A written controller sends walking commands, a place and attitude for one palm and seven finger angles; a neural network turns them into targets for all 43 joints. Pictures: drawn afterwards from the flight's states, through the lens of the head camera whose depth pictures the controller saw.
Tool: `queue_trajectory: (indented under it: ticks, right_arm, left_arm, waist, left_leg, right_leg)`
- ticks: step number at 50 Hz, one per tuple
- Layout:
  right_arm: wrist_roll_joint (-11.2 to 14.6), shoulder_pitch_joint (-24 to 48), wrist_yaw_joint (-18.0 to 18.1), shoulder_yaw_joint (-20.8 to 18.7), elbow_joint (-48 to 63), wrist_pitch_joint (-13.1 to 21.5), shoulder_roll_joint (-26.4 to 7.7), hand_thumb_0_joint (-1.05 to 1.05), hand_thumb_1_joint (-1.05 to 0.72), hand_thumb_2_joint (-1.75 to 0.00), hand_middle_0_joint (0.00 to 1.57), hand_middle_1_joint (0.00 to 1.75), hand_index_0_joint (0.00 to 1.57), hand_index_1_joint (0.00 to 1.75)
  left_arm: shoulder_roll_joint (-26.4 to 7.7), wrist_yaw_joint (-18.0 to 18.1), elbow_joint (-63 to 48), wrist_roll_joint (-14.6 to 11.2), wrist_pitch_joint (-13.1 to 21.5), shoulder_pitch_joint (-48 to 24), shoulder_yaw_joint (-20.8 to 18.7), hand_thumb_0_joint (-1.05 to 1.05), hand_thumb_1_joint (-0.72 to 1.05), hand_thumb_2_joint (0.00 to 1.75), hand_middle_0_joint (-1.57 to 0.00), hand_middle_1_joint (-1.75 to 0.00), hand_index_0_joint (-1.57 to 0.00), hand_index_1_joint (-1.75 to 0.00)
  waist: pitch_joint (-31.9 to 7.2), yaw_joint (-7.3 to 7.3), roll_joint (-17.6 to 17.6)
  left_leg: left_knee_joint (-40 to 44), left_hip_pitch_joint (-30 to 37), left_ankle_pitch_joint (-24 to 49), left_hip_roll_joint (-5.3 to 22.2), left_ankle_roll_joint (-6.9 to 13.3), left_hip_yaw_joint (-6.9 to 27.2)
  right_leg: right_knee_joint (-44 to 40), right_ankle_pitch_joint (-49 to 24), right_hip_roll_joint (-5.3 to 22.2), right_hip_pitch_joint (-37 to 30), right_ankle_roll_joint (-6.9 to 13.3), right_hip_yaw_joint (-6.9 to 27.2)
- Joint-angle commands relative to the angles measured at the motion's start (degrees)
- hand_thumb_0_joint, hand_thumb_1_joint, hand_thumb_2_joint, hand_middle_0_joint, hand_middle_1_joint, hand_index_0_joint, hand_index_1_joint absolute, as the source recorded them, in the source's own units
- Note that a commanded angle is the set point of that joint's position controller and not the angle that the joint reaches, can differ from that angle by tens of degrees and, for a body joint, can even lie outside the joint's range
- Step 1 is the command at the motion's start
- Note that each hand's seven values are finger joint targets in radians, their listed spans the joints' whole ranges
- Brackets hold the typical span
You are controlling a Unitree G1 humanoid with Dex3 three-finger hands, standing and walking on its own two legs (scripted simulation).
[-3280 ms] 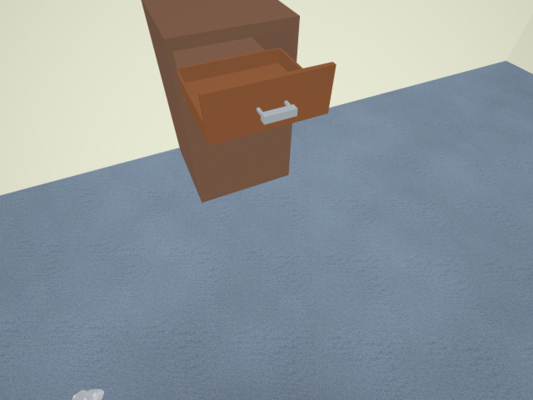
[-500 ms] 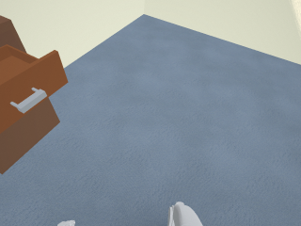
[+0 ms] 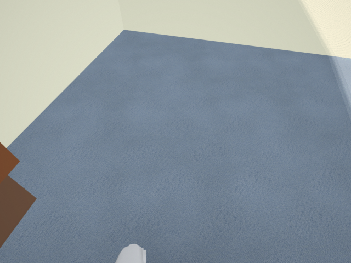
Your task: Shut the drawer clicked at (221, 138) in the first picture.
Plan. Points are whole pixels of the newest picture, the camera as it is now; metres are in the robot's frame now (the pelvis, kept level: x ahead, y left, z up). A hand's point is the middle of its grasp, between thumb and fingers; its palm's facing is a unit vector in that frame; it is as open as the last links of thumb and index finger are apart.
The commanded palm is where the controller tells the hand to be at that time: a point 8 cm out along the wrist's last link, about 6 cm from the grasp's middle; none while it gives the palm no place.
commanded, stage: walk to a spot facing it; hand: left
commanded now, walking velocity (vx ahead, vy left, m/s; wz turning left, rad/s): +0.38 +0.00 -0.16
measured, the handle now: out of the picture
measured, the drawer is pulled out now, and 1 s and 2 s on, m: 0.30 0.30 0.30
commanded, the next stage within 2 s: turn to face it in 0.64 s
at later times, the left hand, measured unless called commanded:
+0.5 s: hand (95, 242) +0.21 +0.24 -0.18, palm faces -0.08 -0.99 -0.13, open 7.4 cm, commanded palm none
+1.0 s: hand (157, 152) +0.50 +0.09 -0.16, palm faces -0.37 -0.91 -0.20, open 7.4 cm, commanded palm none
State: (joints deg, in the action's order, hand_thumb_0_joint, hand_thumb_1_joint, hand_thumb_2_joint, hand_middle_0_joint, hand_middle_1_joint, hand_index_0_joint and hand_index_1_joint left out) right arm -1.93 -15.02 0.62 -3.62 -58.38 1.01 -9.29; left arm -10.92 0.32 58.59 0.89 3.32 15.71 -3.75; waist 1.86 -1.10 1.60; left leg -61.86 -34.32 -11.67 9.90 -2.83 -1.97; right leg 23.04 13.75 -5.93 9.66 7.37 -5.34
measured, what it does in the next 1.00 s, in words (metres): walks ahead, turning right: left foot, then right foot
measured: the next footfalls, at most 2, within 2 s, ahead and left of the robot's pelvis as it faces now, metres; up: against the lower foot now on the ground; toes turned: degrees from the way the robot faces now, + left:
left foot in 0.28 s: +0.25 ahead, +0.15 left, +0.00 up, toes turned +3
right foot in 0.80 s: +0.39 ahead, -0.12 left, +0.00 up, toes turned -29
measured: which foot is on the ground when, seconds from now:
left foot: up 0.00-0.26, down 0.28-0.80, up 0.82-1.00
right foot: down 0.00-0.28, up 0.30-0.78, down 0.80-1.00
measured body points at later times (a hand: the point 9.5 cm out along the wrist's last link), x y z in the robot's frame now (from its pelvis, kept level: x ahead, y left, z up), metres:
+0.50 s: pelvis +0.20 +0.07 +0.00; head +0.21 +0.09 +0.45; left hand +0.21 +0.29 -0.17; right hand +0.25 -0.18 -0.12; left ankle +0.21 +0.15 -0.74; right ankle +0.18 -0.07 -0.64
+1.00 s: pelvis +0.31 -0.01 -0.01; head +0.32 -0.03 +0.44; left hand +0.52 +0.14 -0.14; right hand +0.19 -0.20 -0.18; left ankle +0.31 +0.14 -0.67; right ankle +0.35 -0.10 -0.74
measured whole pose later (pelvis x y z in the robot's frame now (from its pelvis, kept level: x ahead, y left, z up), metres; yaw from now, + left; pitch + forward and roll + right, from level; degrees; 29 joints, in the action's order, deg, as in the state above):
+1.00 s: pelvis +0.31 -0.01 -0.01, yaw -18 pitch -2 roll +0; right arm -0.6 -20.3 1.3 -2.6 -60.8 -1.8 -8.7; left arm -7.7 1.1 54.8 1.0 0.3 3.3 -1.0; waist 4.7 -5.1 2.4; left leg -65.6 -24.0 -24.5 6.6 -2.9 -2.9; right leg 32.2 11.9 1.7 18.5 4.6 -12.5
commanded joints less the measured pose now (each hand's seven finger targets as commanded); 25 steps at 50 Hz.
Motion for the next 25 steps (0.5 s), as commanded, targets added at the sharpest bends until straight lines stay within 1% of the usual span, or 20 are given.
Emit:
queue_trajectory:
  ticks: [1, 3, 5, 6, 8, 9, 10, 11, 12, 13, 14, 15, 16, 17, 18, 19, 20, 22, 23, 25]
  right_arm:
    - [0.04, 3.97, -1.37, 0.00, 4.13, 1.30, -2.49, 0.00, -0.90, -0.90, 0.20, 0.30, 0.20, 0.30]
    - [0.11, 8.80, -1.71, 0.28, 5.55, 1.46, -2.53, 0.00, -0.90, -0.90, 0.20, 0.30, 0.20, 0.30]
    - [0.28, 11.89, -1.91, 0.47, 6.55, 1.57, -2.84, 0.00, -0.90, -0.90, 0.20, 0.30, 0.20, 0.30]
    - [0.37, 13.49, -2.02, 0.52, 7.01, 1.76, -2.75, 0.00, -0.90, -0.90, 0.20, 0.30, 0.20, 0.30]
    - [0.52, 15.56, -2.13, 0.68, 7.66, 2.02, -2.67, 0.00, -0.90, -0.90, 0.20, 0.30, 0.20, 0.30]
    - [0.61, 15.82, -2.02, 0.76, 7.78, 2.16, -2.86, 0.00, -0.90, -0.90, 0.20, 0.30, 0.20, 0.30]
    - [0.70, 13.98, -1.75, 0.64, 7.33, 2.33, -3.28, 0.00, -0.90, -0.90, 0.20, 0.30, 0.20, 0.30]
    - [0.62, 9.11, -1.20, 0.34, 5.74, 2.66, -4.01, 0.00, -0.90, -0.90, 0.20, 0.30, 0.20, 0.30]
    - [0.39, 0.74, -0.44, -0.14, 3.24, 2.96, -5.47, 0.00, -0.90, -0.90, 0.20, 0.30, 0.20, 0.30]
    - [-0.18, -8.03, 0.41, -1.29, 1.03, 3.34, -10.22, 0.00, -0.90, -0.90, 0.20, 0.30, 0.20, 0.30]
    - [-0.48, -13.77, 0.57, -2.51, -0.06, 3.41, -15.83, 0.00, -0.90, -0.90, 0.20, 0.30, 0.20, 0.30]
    - [0.60, -11.33, 0.63, -1.87, 0.61, 3.04, -14.03, 0.00, -0.90, -0.90, 0.20, 0.30, 0.20, 0.30]
    - [0.83, -6.11, 0.80, -1.47, 2.48, 3.05, -11.64, 0.00, -0.90, -0.90, 0.20, 0.30, 0.20, 0.30]
    - [0.68, -2.41, 0.86, -0.54, 3.14, 3.29, -7.62, 0.00, -0.90, -0.90, 0.20, 0.30, 0.20, 0.30]
    - [0.65, -0.87, 0.98, 0.20, 3.32, 3.66, -5.34, 0.00, -0.90, -0.90, 0.20, 0.30, 0.20, 0.30]
    - [0.71, 0.06, 1.06, 0.40, 3.17, 3.99, -4.47, 0.00, -0.90, -0.90, 0.20, 0.30, 0.20, 0.30]
    - [0.79, 0.03, 1.20, 0.41, 3.16, 4.28, -4.09, 0.00, -0.90, -0.90, 0.20, 0.30, 0.20, 0.30]
    - [0.91, -0.89, 1.29, 0.15, 2.76, 4.60, -4.37, 0.00, -0.90, -0.90, 0.20, 0.30, 0.20, 0.30]
    - [0.67, -2.10, 1.31, -0.62, 3.45, 4.74, -3.21, 0.00, -0.90, -0.90, 0.20, 0.30, 0.20, 0.30]
    - [0.78, -3.74, 1.28, -0.62, 3.56, 4.80, -4.24, 0.00, -0.90, -0.90, 0.20, 0.30, 0.20, 0.30]
  left_arm:
    - [-4.20, 0.28, 0.38, 0.17, 1.77, 9.31, -0.48, 0.00, 0.90, 0.90, -0.20, -0.30, -0.20, -0.30]
    - [-4.42, 0.52, 1.37, 0.14, 1.91, 11.97, -0.27, 0.00, 0.90, 0.90, -0.20, -0.30, -0.20, -0.30]
    - [-4.75, 0.79, 2.25, 0.17, 1.86, 13.40, -0.03, 0.00, 0.90, 0.90, -0.20, -0.30, -0.20, -0.30]
    - [-5.02, 0.95, 2.77, 0.34, 1.77, 14.16, -0.06, 0.00, 0.90, 0.90, -0.20, -0.30, -0.20, -0.30]
    - [-5.54, 1.07, 3.45, 0.30, 1.57, 14.61, -0.09, 0.00, 0.90, 0.90, -0.20, -0.30, -0.20, -0.30]
    - [-5.50, 1.15, 3.73, 0.27, 1.42, 14.65, -0.04, 0.00, 0.90, 0.90, -0.20, -0.30, -0.20, -0.30]
    - [-5.92, 1.15, 3.75, 0.26, 1.39, 13.69, -0.13, 0.00, 0.90, 0.90, -0.20, -0.30, -0.20, -0.30]
    - [-6.22, 1.15, 3.78, 0.19, 1.45, 12.28, -0.34, 0.00, 0.90, 0.90, -0.20, -0.30, -0.20, -0.30]
    - [-6.12, 1.07, 3.53, -0.16, 1.42, 10.94, -0.49, 0.00, 0.90, 0.90, -0.20, -0.30, -0.20, -0.30]
    - [-3.93, 0.67, 2.89, -0.65, 1.33, 11.63, -0.46, 0.00, 0.90, 0.90, -0.20, -0.30, -0.20, -0.30]
    - [-1.19, 0.07, 1.76, -0.99, 1.54, 13.20, -0.07, 0.00, 0.90, 0.90, -0.20, -0.30, -0.20, -0.30]
    - [-3.36, 0.39, 1.51, -0.08, 1.31, 11.40, -0.40, 0.00, 0.90, 0.90, -0.20, -0.30, -0.20, -0.30]
    - [-2.75, 0.03, 0.82, 0.04, 0.60, 7.56, -0.41, 0.00, 0.90, 0.90, -0.20, -0.30, -0.20, -0.30]
    - [-1.81, -0.57, 0.87, 0.49, -0.13, 6.07, -0.93, 0.00, 0.90, 0.90, -0.20, -0.30, -0.20, -0.30]
    - [-0.54, -1.03, 0.93, 0.87, -0.97, 6.88, -1.05, 0.00, 0.90, 0.90, -0.20, -0.30, -0.20, -0.30]
    - [0.85, -1.23, 1.15, 1.04, -1.91, 8.71, -1.09, 0.00, 0.90, 0.90, -0.20, -0.30, -0.20, -0.30]
    - [1.33, -1.32, 1.05, 1.03, -2.60, 9.42, -1.27, 0.00, 0.90, 0.90, -0.20, -0.30, -0.20, -0.30]
    - [1.66, -1.62, 0.18, 1.01, -3.41, 8.88, -1.60, 0.00, 0.90, 0.90, -0.20, -0.30, -0.20, -0.30]
    - [1.95, -1.69, -0.98, 1.27, -3.68, 7.34, -2.03, 0.00, 0.90, 0.90, -0.20, -0.30, -0.20, -0.30]
    - [1.81, -2.11, -3.12, 1.30, -4.09, 3.91, -2.14, 0.00, 0.90, 0.90, -0.20, -0.30, -0.20, -0.30]
  waist:
    - [2.12, 2.80, -6.36]
    - [2.92, 4.17, -6.10]
    - [3.19, 4.53, -6.23]
    - [3.23, 5.09, -5.11]
    - [3.55, 5.22, -6.59]
    - [3.66, 4.90, -7.15]
    - [2.87, 3.43, -6.42]
    - [0.70, 0.93, -5.10]
    - [-2.66, -2.79, -4.94]
    - [-8.23, -5.84, 0.66]
    - [-13.08, -5.87, 13.57]
    - [-10.61, -4.94, 7.04]
    - [-3.48, -3.50, 3.86]
    - [2.60, -1.66, 2.03]
    - [4.57, 0.24, 3.07]
    - [4.25, 2.00, 4.97]
    - [3.10, 2.57, 5.22]
    - [1.75, 3.24, 4.56]
    - [2.12, 2.81, 4.17]
    - [3.43, 2.41, 3.93]
  left_leg:
    - [6.25, -5.26, 1.05, -0.56, -0.34, -1.20]
    - [9.67, -5.74, 0.47, -1.64, -0.22, -2.10]
    - [12.51, -5.18, -0.23, -2.57, 0.25, -2.44]
    - [14.98, -4.08, -1.27, -2.94, 0.50, -2.75]
    - [19.52, -0.83, -2.13, -4.43, 1.17, -3.83]
    - [22.09, 2.85, -2.53, -5.04, 1.71, -3.97]
    - [24.80, 7.56, -3.35, -6.56, 2.35, -4.87]
    - [28.93, 15.61, -1.77, -7.97, 2.91, -5.52]
    - [33.23, 28.19, 2.93, -8.02, 3.93, -5.17]
    - [35.22, 43.75, 4.55, 1.74, 7.01, 5.38]
    - [40.80, 52.68, 9.81, 19.23, 14.16, 24.20]
    - [45.29, 45.70, 1.49, 20.96, 15.16, 24.83]
    - [47.52, 36.52, -3.77, 19.49, 14.34, 21.64]
    - [50.19, 28.97, -6.04, 16.63, 12.40, 16.43]
    - [51.18, 23.98, -4.36, 14.06, 10.68, 11.55]
    - [50.90, 22.43, -0.30, 11.88, 9.33, 5.74]
    - [50.48, 22.27, 3.19, 11.01, 9.35, 1.95]
    - [50.66, 23.14, 6.54, 10.22, 9.46, -2.44]
    - [50.85, 23.37, 7.99, 10.18, 9.86, -3.76]
    - [50.78, 25.29, 11.41, 10.10, 10.06, -5.84]
  right_leg:
    - [-9.99, -15.56, 17.45, -4.85, 3.88, 15.05]
    - [-9.25, -21.85, 17.67, -7.89, 3.79, 15.62]
    - [-8.67, -25.27, 18.05, -10.42, 3.63, 16.13]
    - [-7.96, -26.50, 18.42, -11.47, 3.61, 16.53]
    - [-6.89, -29.65, 18.00, -12.25, 2.89, 15.87]
    - [-5.92, -31.45, 18.02, -10.74, 2.47, 15.88]
    - [-3.55, -35.52, 17.56, -9.81, 2.04, 15.12]
    - [1.57, -39.40, 16.29, -7.83, 1.02, 14.20]
    - [10.71, -38.45, 14.07, -2.37, -0.71, 12.38]
    - [23.81, -24.07, 9.87, 8.97, -3.01, 10.43]
    - [43.61, 14.62, 3.76, 22.23, -5.09, 4.00]
    - [50.92, 17.52, 6.06, 24.65, -4.77, 7.15]
    - [53.95, 12.97, 9.40, 27.72, -5.54, 7.20]
    - [53.69, 8.47, 11.40, 27.44, -6.01, 7.49]
    - [52.21, 5.82, 12.19, 25.46, -6.45, 7.33]
    - [50.92, 3.47, 12.31, 24.12, -6.91, 6.76]
    - [49.59, 2.48, 12.58, 23.80, -7.39, 6.20]
    - [47.96, -0.30, 13.05, 24.98, -8.27, 5.35]
    - [46.51, -1.85, 13.56, 26.69, -8.79, 5.06]
    - [43.00, -4.08, 13.79, 29.60, -9.49, 4.17]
